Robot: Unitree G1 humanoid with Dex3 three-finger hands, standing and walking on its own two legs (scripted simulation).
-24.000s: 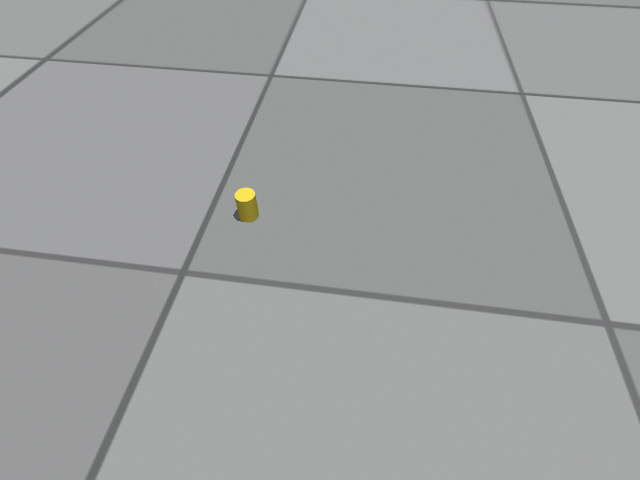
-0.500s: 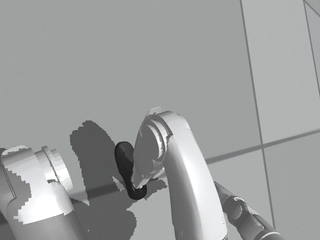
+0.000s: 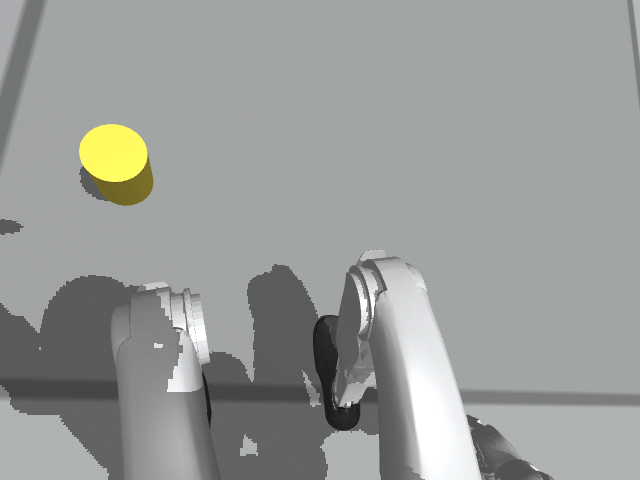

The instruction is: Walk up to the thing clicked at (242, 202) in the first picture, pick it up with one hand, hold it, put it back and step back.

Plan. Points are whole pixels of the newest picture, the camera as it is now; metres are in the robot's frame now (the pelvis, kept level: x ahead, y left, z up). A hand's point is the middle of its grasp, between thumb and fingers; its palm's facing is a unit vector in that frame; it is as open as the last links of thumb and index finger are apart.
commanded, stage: home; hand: left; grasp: from the side
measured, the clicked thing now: (120, 168) +0.52 +0.23 -0.29
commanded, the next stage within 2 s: none
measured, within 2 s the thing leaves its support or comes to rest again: neither
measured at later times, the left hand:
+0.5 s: hand out of the picture +0.32 +0.29 +0.10, palm faces +0.24 -0.87 -0.42, open 17.1 cm
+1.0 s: hand out of the picture +0.25 +0.21 +0.29, palm faces +0.25 -0.92 -0.31, open 17.2 cm
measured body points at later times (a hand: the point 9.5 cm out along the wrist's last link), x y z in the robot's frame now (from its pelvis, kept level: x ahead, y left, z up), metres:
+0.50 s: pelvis +0.04 -0.02 +0.20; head +0.20 +0.03 +0.61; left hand +0.30 +0.33 +0.13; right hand +0.26 -0.25 +0.09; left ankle +0.07 +0.11 -0.32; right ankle +0.13 -0.15 -0.32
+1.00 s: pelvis +0.09 -0.01 +0.35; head +0.13 +0.01 +0.80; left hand +0.23 +0.25 +0.31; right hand +0.27 -0.23 +0.27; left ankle +0.07 +0.11 -0.32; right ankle +0.13 -0.15 -0.32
